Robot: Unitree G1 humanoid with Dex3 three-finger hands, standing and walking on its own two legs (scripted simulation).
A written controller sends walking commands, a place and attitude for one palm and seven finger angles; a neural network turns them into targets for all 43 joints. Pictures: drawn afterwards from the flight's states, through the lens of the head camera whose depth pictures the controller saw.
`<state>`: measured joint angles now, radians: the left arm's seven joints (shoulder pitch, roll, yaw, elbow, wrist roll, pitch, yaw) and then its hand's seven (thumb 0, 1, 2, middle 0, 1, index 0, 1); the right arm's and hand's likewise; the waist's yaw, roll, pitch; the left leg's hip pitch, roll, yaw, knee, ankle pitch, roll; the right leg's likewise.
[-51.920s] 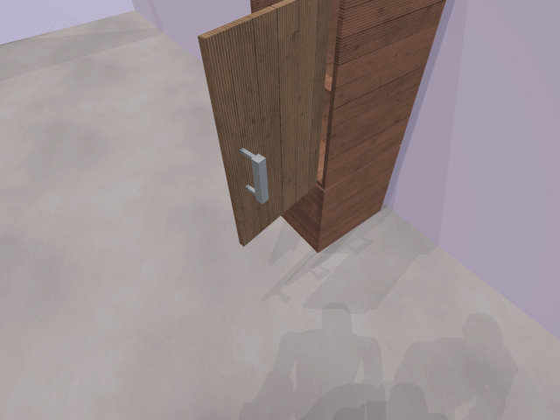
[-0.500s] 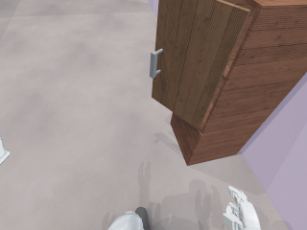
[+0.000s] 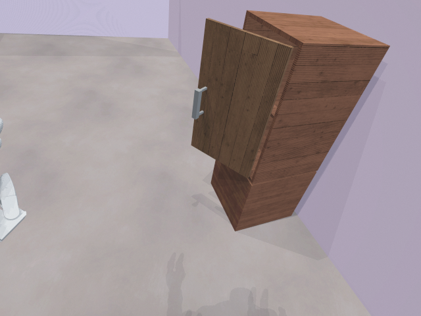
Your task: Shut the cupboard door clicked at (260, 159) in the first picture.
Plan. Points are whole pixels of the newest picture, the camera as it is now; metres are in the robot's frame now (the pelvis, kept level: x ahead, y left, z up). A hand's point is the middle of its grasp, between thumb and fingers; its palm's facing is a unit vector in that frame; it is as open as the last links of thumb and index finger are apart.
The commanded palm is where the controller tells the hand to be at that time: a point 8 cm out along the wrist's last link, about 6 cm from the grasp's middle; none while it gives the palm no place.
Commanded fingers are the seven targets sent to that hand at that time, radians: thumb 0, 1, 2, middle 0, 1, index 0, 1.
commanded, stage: stop stepping back and stand still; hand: left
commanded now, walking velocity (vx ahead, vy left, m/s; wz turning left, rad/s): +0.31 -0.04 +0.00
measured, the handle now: (199, 102) +0.97 +0.14 -0.07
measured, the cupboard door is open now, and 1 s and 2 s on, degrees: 33 33 33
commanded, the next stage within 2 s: let the arm hang, fingers relaxed in 1.16 s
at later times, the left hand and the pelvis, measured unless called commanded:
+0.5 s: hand (15, 227) +0.16 +0.29 +0.16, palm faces +0.49 -0.70 -0.51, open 7.4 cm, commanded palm +0.10 +0.31 +0.18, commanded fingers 0.00 0.90 0.90 -0.20 -0.30 -0.20 -0.30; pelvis -0.04 +0.01 -0.01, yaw +0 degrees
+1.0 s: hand (49, 200) +0.21 +0.29 +0.15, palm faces +0.39 -0.78 -0.49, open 7.4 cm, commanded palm +0.15 +0.32 +0.18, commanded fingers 0.00 0.90 0.90 -0.20 -0.30 -0.20 -0.30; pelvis +0.01 +0.03 +0.00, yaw -1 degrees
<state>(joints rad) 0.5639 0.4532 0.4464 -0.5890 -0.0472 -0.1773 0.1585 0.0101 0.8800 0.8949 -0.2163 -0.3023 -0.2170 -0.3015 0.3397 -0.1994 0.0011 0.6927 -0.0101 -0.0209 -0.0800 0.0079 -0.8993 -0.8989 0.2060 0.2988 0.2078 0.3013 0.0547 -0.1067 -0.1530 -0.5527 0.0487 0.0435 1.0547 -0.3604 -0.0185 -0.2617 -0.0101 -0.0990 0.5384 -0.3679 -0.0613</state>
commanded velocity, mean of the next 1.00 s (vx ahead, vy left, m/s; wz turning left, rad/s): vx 0.06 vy -0.03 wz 0.00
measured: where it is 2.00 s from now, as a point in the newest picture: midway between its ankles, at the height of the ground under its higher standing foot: outside the picture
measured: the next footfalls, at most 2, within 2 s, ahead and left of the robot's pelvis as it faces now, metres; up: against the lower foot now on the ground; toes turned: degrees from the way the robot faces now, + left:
left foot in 0.08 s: -0.02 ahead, +0.15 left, -0.01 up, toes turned +5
right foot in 0.40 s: +0.00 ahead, -0.08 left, -0.01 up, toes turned -5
